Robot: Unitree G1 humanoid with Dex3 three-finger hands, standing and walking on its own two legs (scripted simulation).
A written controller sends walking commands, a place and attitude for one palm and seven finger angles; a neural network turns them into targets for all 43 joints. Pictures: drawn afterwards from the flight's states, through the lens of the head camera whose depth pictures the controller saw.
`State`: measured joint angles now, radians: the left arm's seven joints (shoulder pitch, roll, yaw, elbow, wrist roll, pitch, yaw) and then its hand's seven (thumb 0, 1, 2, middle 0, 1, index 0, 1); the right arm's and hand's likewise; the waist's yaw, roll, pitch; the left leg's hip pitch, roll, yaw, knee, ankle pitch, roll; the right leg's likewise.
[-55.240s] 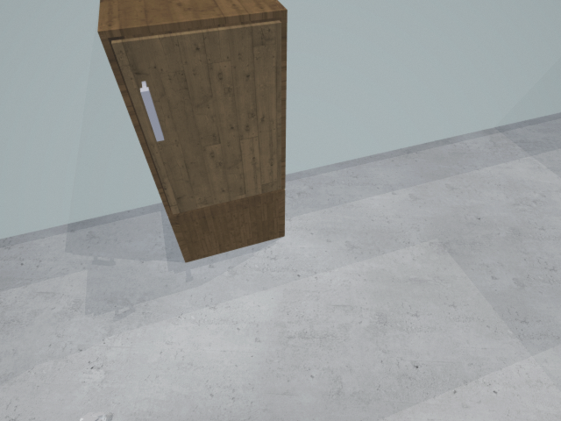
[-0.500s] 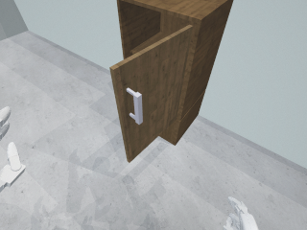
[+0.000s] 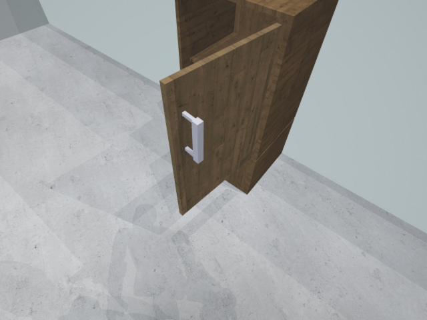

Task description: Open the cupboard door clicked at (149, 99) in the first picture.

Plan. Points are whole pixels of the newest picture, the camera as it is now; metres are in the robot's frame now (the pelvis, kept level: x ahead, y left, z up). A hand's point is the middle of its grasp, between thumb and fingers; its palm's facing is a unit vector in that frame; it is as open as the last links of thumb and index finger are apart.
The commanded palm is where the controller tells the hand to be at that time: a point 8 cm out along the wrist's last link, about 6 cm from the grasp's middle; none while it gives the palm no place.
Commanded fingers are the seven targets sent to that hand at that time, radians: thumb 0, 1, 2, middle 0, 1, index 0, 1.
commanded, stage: let the arm hang, fingers relaxed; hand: left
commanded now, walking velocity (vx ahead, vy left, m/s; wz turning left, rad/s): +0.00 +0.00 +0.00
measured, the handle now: (192, 138) +0.53 +0.09 -0.02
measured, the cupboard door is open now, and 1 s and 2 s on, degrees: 83 83 83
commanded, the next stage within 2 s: look to check the result in 0.60 s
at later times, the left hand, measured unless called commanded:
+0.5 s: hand out of the picture +0.03 +0.17 -0.18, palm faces +0.02 -0.98 -0.18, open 7.3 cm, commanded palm none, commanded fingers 0.00 0.90 0.90 -0.20 -0.30 -0.20 -0.30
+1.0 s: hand out of the picture +0.01 +0.17 -0.17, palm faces +0.02 -0.98 -0.19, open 7.4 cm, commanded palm none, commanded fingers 0.00 0.90 0.90 -0.20 -0.30 -0.20 -0.30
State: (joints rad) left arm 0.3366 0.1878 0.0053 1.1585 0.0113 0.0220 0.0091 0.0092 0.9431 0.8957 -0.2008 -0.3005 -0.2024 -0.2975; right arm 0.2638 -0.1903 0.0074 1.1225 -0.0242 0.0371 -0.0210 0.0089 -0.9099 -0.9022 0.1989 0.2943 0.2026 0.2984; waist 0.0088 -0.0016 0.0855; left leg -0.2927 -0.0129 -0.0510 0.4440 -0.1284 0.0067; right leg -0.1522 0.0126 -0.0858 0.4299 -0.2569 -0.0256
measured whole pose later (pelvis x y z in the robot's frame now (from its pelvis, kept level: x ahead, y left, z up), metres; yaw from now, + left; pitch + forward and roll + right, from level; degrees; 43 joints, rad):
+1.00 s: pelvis +0.03 +0.00 +0.00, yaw -1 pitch -2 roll +0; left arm 0.28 0.15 0.01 1.15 0.01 0.00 0.02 0.00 0.91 0.90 -0.20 -0.30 -0.20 -0.30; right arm 0.22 -0.16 0.00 1.15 -0.03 0.01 -0.03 0.01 -0.92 -0.90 0.20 0.29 0.20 0.30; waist 0.00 0.01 0.07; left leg -0.23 -0.02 -0.03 0.41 -0.15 0.01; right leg -0.10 0.00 -0.07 0.40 -0.28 -0.02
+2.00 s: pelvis +0.05 -0.02 +0.00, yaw -1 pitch -1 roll +0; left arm 0.23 0.20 0.02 1.14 0.01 -0.02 0.02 0.00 0.91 0.90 -0.20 -0.30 -0.20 -0.30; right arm 0.18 -0.21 0.00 1.15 -0.02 0.00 -0.03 0.01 -0.91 -0.90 0.20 0.29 0.20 0.30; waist 0.00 0.01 0.06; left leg -0.18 0.00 -0.03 0.37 -0.17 -0.01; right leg -0.04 0.02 -0.06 0.35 -0.28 -0.04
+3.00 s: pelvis +0.05 -0.01 +0.01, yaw -1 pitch -1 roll +0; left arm 0.23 0.21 0.01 1.14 0.01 -0.02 0.02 0.00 0.91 0.90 -0.20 -0.30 -0.20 -0.30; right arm 0.19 -0.21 0.00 1.15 -0.02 0.00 -0.03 0.01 -0.91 -0.90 0.20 0.29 0.20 0.30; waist 0.00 0.00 0.06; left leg -0.17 -0.01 -0.02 0.36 -0.16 0.00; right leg -0.04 0.01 -0.06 0.33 -0.27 -0.03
